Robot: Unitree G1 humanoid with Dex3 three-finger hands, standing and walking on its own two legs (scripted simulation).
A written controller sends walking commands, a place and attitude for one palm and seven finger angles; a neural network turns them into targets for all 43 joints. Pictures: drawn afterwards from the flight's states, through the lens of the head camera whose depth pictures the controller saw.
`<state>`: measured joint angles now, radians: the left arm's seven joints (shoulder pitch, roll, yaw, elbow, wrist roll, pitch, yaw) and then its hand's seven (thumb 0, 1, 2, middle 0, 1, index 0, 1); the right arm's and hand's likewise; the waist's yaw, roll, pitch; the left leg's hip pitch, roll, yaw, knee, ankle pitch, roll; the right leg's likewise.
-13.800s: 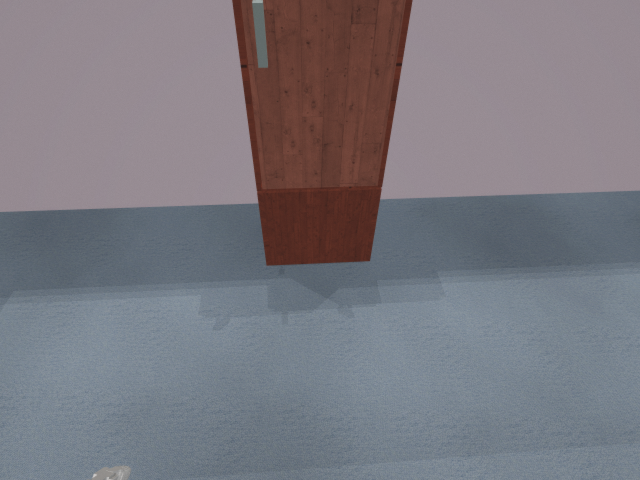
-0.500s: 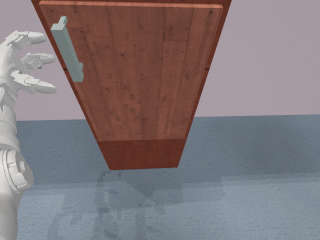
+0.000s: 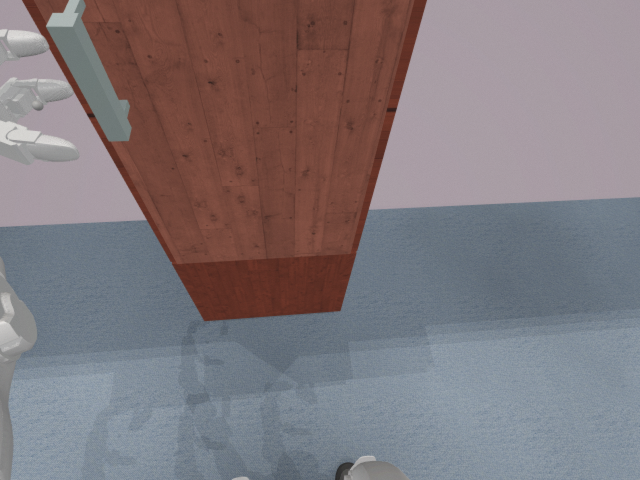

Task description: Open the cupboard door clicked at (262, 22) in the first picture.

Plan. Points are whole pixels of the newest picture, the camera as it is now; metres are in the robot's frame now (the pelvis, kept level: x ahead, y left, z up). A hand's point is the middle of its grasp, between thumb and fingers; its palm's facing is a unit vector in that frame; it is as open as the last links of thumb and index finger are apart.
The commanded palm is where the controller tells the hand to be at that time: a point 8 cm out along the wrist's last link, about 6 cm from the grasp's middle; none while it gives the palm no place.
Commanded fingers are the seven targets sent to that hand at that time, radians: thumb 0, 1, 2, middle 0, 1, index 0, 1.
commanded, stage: move the hooked fingers beside the handle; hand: left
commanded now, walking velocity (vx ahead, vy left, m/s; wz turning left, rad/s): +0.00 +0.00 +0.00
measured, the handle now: (99, 73) +0.55 +0.21 +0.17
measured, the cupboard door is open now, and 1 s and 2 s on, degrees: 0 0 0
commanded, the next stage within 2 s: slide the fingers in behind the handle in 0.18 s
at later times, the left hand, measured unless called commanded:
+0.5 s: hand (46, 100) +0.51 +0.25 +0.17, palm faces -0.03 -1.00 -0.01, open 14.0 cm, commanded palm +0.48 +0.30 +0.17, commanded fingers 0.00 -0.50 0.30 -0.30 -1.20 -0.30 -1.20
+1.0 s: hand (79, 108) +0.49 +0.22 +0.17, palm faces -0.01 -1.00 +0.01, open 14.0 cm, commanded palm +0.47 +0.27 +0.17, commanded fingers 0.00 -0.50 0.30 -0.30 -1.20 -0.30 -1.20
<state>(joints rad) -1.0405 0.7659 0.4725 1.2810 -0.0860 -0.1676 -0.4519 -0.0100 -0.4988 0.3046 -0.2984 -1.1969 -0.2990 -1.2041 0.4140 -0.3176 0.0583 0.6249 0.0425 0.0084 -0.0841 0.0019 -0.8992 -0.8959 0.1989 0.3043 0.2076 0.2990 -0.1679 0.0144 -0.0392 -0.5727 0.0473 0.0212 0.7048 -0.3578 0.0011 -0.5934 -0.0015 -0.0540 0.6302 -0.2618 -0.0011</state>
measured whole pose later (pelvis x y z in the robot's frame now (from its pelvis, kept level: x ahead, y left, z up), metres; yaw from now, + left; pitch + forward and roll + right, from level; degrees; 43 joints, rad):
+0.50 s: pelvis +0.02 +0.01 +0.00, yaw -1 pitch +14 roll -2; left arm -0.95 0.68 0.44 1.14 -0.13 -0.17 -0.44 -0.01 -0.50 0.30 -0.29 -1.20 -0.29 -1.20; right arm 0.45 -0.29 0.04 0.62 0.03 0.02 -0.06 0.00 -0.90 -0.90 0.20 0.30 0.21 0.30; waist -0.14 0.02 -0.09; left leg -0.57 0.05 0.03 0.70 -0.39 0.01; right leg -0.58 0.00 -0.04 0.61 -0.27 0.01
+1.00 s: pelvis +0.01 +0.00 +0.00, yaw +0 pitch +11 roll -1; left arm -0.98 0.57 0.39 1.17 -0.12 -0.16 -0.35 -0.01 -0.50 0.30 -0.30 -1.20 -0.30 -1.20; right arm 0.38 -0.29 0.05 0.63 0.03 -0.01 -0.06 0.00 -0.90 -0.90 0.20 0.30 0.21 0.30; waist -0.13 0.03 -0.06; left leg -0.52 0.04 0.02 0.70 -0.37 0.00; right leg -0.54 -0.01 -0.06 0.63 -0.28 0.00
